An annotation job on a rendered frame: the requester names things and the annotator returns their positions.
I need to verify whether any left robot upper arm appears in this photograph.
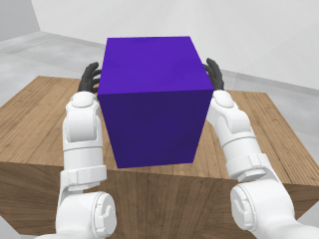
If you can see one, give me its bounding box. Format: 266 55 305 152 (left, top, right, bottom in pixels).
34 191 117 239

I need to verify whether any carton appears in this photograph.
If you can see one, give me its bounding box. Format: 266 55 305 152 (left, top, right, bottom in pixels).
97 36 214 169

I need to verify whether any right robot hand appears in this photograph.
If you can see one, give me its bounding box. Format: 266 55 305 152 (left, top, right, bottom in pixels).
203 58 224 91

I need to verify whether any robot right forearm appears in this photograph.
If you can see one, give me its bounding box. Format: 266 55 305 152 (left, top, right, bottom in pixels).
206 90 295 217

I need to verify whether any robot left forearm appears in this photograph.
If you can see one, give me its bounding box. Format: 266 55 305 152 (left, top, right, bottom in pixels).
55 91 107 231

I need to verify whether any left robot hand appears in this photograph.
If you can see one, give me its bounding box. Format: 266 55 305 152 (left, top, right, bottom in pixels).
77 62 102 101

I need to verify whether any pedestal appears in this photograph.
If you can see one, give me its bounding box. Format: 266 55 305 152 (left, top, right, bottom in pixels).
0 76 319 239

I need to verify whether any right robot upper arm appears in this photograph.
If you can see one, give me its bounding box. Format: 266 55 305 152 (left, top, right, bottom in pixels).
230 178 319 239

